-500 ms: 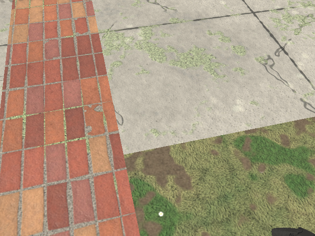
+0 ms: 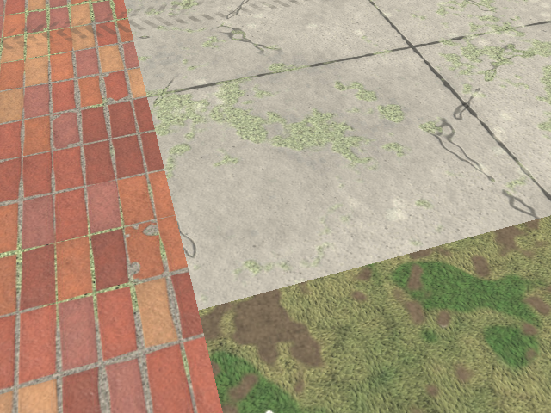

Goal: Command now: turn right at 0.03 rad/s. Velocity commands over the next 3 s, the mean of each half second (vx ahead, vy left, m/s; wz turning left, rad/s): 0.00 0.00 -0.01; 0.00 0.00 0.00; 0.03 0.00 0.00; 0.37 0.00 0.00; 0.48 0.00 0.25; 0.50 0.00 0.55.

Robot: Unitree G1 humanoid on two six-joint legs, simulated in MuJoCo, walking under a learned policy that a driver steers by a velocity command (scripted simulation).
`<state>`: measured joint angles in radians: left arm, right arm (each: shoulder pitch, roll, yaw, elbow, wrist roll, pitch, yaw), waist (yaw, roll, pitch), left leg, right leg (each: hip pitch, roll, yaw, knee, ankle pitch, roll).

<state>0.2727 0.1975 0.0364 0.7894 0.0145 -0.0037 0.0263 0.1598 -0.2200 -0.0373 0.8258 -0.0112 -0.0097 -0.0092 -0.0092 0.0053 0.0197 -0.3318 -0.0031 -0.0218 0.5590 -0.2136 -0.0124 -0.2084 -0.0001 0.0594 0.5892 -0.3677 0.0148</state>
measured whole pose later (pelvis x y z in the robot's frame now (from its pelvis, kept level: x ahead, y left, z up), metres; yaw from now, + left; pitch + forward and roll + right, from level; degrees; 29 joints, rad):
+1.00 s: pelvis +0.01 -0.01 +0.01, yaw +1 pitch -1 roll +0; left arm 0.33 0.17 0.01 1.06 0.00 -0.02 0.04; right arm 0.18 -0.20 -0.04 1.11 0.00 0.02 -0.05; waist -0.01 0.01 0.04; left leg -0.28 0.01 -0.05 0.51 -0.20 -0.03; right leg -0.13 0.01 0.03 0.49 -0.34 0.00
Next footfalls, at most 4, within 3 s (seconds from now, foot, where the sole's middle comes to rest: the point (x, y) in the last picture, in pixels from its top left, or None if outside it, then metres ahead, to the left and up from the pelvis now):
2.08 right None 0.46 -0.12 -0.77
2.68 left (237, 328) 0.74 0.14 -0.77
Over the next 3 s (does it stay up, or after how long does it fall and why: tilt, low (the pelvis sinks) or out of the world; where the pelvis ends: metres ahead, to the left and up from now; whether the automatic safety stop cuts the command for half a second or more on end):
stays up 0.78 0.08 0.02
